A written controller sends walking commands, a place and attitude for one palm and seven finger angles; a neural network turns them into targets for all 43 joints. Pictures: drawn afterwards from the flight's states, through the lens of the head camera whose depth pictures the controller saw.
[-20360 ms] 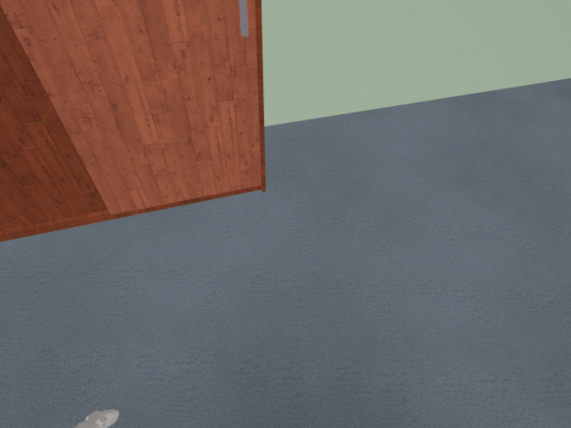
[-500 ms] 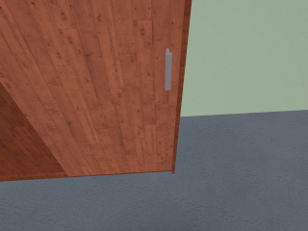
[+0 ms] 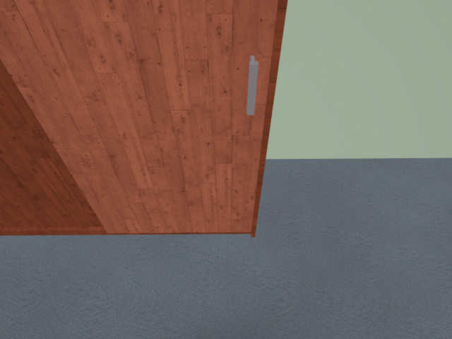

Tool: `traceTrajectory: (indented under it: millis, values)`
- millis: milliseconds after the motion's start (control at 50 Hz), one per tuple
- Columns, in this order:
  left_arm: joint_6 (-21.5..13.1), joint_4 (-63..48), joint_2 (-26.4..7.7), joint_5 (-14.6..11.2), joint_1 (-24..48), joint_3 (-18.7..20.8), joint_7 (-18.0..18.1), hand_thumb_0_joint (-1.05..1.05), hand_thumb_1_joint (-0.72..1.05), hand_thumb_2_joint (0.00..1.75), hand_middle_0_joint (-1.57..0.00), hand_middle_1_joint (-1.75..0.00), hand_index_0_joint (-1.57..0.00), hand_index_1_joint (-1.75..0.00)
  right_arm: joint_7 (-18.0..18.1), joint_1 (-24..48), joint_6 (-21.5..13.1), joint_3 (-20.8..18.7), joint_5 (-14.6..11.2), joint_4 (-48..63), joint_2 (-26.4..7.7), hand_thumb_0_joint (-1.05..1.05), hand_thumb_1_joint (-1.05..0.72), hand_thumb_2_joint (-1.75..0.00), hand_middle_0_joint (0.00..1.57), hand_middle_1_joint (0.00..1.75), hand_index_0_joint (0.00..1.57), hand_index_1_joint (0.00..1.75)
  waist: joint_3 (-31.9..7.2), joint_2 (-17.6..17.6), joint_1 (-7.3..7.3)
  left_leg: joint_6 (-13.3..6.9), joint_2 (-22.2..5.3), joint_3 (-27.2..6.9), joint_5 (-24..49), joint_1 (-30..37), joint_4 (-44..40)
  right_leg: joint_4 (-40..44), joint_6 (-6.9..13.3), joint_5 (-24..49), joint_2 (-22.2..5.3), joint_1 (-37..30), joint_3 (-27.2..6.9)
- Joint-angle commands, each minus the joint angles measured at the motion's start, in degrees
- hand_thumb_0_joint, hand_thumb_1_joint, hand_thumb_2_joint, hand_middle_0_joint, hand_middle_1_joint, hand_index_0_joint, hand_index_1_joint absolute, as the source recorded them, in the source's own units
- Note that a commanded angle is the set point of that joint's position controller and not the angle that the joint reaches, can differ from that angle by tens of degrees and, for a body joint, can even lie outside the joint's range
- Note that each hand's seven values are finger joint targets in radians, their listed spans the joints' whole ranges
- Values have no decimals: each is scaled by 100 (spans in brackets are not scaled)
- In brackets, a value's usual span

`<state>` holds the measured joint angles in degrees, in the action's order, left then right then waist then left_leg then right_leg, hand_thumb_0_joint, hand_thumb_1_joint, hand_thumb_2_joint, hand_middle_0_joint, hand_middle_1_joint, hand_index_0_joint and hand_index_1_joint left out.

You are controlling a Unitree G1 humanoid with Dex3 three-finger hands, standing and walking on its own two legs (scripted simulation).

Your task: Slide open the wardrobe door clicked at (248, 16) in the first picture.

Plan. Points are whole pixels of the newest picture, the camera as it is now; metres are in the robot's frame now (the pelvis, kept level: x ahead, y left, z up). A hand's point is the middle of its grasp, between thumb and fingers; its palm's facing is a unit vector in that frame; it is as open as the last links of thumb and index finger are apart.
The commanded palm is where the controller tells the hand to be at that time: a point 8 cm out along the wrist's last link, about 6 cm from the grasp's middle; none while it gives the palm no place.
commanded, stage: look again from close up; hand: right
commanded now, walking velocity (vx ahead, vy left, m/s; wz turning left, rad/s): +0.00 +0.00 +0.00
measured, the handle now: (251, 85) +0.72 -0.02 +0.10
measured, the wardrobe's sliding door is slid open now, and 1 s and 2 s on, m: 0.00 0.00 0.00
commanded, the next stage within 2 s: raise the hand with hooked fingers in 0.50 s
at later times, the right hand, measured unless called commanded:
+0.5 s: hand out of the picture -0.03 -0.16 -0.17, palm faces +0.03 +0.99 -0.15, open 7.4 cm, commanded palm none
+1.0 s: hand (325, 317) +0.19 -0.15 -0.03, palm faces -0.08 +1.00 +0.02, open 8.4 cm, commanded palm +0.14 -0.23 -0.02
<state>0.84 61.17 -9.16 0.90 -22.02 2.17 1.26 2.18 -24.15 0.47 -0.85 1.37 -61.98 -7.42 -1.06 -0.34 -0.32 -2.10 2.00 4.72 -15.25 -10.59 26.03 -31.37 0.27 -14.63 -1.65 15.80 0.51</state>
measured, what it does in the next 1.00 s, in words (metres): lowers itself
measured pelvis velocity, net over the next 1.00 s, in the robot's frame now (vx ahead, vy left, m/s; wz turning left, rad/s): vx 0.00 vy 0.01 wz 0.02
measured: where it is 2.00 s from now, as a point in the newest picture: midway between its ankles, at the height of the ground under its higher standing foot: outside the picture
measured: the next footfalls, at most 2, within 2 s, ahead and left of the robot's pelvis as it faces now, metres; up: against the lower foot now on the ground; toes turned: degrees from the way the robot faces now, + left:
none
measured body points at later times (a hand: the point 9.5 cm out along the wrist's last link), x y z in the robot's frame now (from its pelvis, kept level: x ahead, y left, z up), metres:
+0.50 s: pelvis -0.01 -0.01 +0.01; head +0.01 -0.01 +0.46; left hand -0.02 +0.20 -0.16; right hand -0.03 -0.22 -0.16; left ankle -0.01 +0.10 -0.74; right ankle +0.02 -0.11 -0.74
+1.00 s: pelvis +0.00 +0.01 -0.06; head +0.04 +0.00 +0.39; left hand +0.23 +0.27 -0.08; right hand +0.18 -0.20 -0.02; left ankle -0.01 +0.10 -0.74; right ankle +0.02 -0.11 -0.74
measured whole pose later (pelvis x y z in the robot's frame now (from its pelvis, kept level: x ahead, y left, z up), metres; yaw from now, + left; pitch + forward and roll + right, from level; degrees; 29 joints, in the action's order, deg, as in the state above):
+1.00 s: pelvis +0.00 +0.01 -0.06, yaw +1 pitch +11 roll -1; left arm -11.8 28.7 -14.7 -0.2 -7.1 5.5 -0.1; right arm -19.4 -28.8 -27.0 -6.4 -13.4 -1.7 -9.4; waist -8.1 2.6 0.3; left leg -2.2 -0.1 3.2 -30.8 -38.5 58.5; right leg -57.4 -0.1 -27.6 -0.9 40.6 1.9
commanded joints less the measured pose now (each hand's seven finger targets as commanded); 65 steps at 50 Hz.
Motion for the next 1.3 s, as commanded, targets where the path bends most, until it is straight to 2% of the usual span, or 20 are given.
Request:
traceTrajectory:
  millis: [0,20,80,540,560,580,600,620,640,660,700,740,800,820,860,920,960,1020,1120,1280]
  values:
    - [-217,-71,-362,8,-191,-126,130,0,90,90,-20,-30,-20,-30,-57,-249,-145,-24,-87,204,-296,0,-90,-90,20,30,20,30,654,-198,190,-51,-581,-781,-133,-505,-600,1269,276,-10,-702,35,-780]
    - [-233,9,-351,-4,-60,-130,114,0,90,90,-20,-30,-20,-30,-34,-170,-95,-1,-91,88,-301,0,-90,-90,20,30,20,30,566,-633,185,-11,-629,-680,-23,-175,-473,1559,274,-380,-626,274,-876]
    - [-230,9,-395,-9,59,-110,98,0,90,90,-20,-30,-20,-30,-57,-123,-84,9,-51,28,-336,0,-90,-90,20,30,20,30,523,-320,226,30,-599,-517,131,240,-311,1949,274,-1122,-626,606,-1018]
    - [-244,192,-200,-34,83,-213,84,0,90,90,-20,-30,-20,-30,-19,29,-223,70,-63,-75,-311,0,-90,-90,20,30,20,30,530,135,41,-21,-810,-776,396,-208,-677,1285,154,498,-350,-214,-388]
    - [-249,197,-208,-32,92,-212,85,0,90,90,-20,-30,-20,-30,-20,2,-224,72,-69,-79,-311,0,-90,-90,20,30,20,30,468,63,49,-19,-817,-775,415,-200,-675,1280,157,534,-355,-285,-385]
    - [-283,-190,-530,-88,844,-164,-6,0,90,90,-20,-30,-20,-30,198,-258,-311,75,18,-243,-627,0,-90,-90,20,30,20,30,617,240,308,56,-983,-992,1316,-327,-762,170,-11,565,-364,-26,-223]
    - [-1056,-2383,-1666,-246,531,-25,253,0,90,90,-20,-30,-20,-30,135,3886,-1458,-130,-1269,8788,-1646,0,-88,-89,20,32,20,32,-2223,-959,-756,70,-429,-419,1009,83,-78,714,180,815,223,-1738,-26]
    - [-1539,-1982,-1046,-405,1182,-226,487,0,90,90,-20,-30,-20,-30,533,3515,-1438,-746,-1022,8685,-2174,0,-85,-88,20,33,20,33,-1940,-955,-421,73,-151,-245,435,-283,244,682,172,602,46,-1581,207]
    - [-1832,-2038,-860,-310,926,-170,396,0,90,90,-20,-30,-20,-30,626,445,-675,139,-912,6809,-407,0,-83,-87,21,34,21,34,-1151,-998,-244,-13,-174,132,-167,-638,445,1005,90,-120,-28,-752,-175]
    - [-1938,-1923,-815,-518,924,-179,374,0,90,90,-20,-30,-20,-30,621,-182,-188,763,-1022,6090,466,0,-81,-86,21,36,21,36,-304,-614,-222,35,-214,122,-184,-918,378,895,71,-520,32,-135,-294]
    - [-2181,-2394,-1214,-422,959,-33,442,0,90,90,-20,-30,-20,-30,484,278,-679,703,-1133,7340,8,0,-76,-84,21,39,21,39,-108,-225,-380,100,-243,33,-456,-1257,300,397,118,-645,103,125,-381]
    - [-2212,-2680,-1203,-249,938,57,346,0,90,90,-20,-30,-20,-30,163,-202,-1102,554,-1099,6429,171,0,-71,-82,21,42,21,42,228,1143,-391,141,-212,67,-964,-1966,467,-243,102,-543,220,790,-349]
    - [-2090,-3100,-1182,-133,1265,331,77,0,90,90,-20,-30,-20,-30,-896,-1745,-2256,-204,-1412,5472,42,0,-64,-79,22,47,22,47,-109,1943,233,105,-193,-17,-688,-2301,1333,-1136,-45,-120,250,1877,-202]
    - [-1980,-3278,-1188,-165,1329,407,-72,0,90,90,-20,-30,-20,-30,-1350,-2255,-2600,-633,-1495,5297,-246,0,-62,-78,22,48,22,48,-342,1320,501,16,-245,-167,1,-2042,1691,-1382,-126,239,305,1986,-112]
    - [-1807,-3590,-1189,-121,1583,479,-205,0,90,90,-20,-30,-20,-30,-2086,-1810,-3380,-1180,-1540,5949,-907,0,-57,-76,22,51,22,51,-1001,797,465,48,-360,-375,1484,-1850,2392,-1949,-120,785,313,2243,-54]
    - [-1449,-4029,-1083,-135,1663,470,-211,0,90,90,-20,-30,-20,-30,-2241,-1813,-3192,-1633,-1656,6679,-1256,0,-50,-73,23,55,23,55,-1424,-135,675,35,-317,-564,1630,-1750,2662,-2096,-26,919,356,2300,102]
    - [-1260,-4240,-1007,-170,1547,435,-133,0,90,90,-20,-30,-20,-30,-2124,-1390,-2964,-1576,-1854,7497,-1104,0,-46,-71,23,58,23,58,-1726,-399,466,99,-281,-591,1651,-1823,2585,-2206,34,917,323,2063,99]
    - [-1189,-4233,-1025,-134,1170,343,22,0,90,90,-20,-30,-20,-30,-2000,-274,-3124,-1401,-1951,8562,-1159,0,-39,-68,24,63,24,63,-1729,-165,-59,219,-195,-674,1666,-2288,2548,-2543,114,846,200,2024,-112]
    - [-1405,-3936,-1153,-184,1023,173,200,0,90,90,-20,-30,-20,-30,-2441,602,-3273,-876,-2052,8420,-1072,0,-27,-63,25,70,25,70,-1558,-335,-435,184,-84,-615,809,-2934,2430,-2787,176,446,90,2042,-301]
    - [-1350,-4060,-1035,-363,1343,81,283,0,90,90,-20,-30,-20,-30,-2506,-170,-1886,-1999,-2273,7584,-1705,0,-8,-55,26,82,26,82,-1875,139,170,267,-254,-622,633,-1724,1824,-1971,137,447,152,1944,-263]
